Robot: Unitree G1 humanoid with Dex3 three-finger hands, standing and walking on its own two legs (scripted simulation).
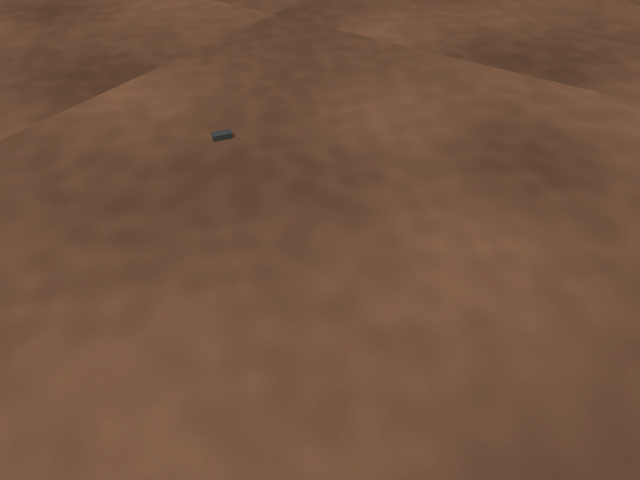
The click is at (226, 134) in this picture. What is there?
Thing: flat box
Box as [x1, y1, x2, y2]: [211, 129, 232, 141]
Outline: 230,129 211,132 214,141 232,137
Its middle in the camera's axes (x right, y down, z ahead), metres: -0.57 -0.60 +2.24
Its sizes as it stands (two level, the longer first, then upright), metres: 0.111 0.050 0.031
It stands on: the floor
